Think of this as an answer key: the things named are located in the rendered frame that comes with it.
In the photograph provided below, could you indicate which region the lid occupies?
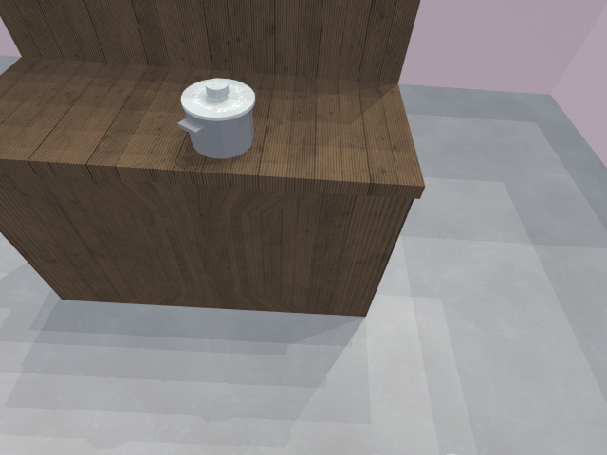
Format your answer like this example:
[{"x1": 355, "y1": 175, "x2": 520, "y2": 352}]
[{"x1": 181, "y1": 79, "x2": 255, "y2": 121}]

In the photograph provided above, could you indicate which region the pot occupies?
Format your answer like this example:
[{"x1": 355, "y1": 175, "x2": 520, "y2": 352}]
[{"x1": 178, "y1": 93, "x2": 255, "y2": 159}]

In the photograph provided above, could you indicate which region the table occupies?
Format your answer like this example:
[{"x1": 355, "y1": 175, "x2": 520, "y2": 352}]
[{"x1": 0, "y1": 0, "x2": 425, "y2": 317}]

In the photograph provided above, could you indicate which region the knob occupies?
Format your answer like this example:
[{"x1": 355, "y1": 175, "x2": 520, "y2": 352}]
[{"x1": 205, "y1": 79, "x2": 229, "y2": 98}]

